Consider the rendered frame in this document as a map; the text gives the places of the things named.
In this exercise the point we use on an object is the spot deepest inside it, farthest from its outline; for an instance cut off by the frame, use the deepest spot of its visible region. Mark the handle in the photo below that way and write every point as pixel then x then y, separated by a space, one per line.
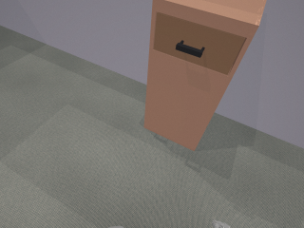
pixel 189 50

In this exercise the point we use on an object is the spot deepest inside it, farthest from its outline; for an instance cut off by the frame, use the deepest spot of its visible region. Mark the drawer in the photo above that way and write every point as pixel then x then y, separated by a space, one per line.
pixel 221 48

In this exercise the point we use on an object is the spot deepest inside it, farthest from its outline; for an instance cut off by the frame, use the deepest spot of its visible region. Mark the cabinet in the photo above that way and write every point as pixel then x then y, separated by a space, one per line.
pixel 182 97

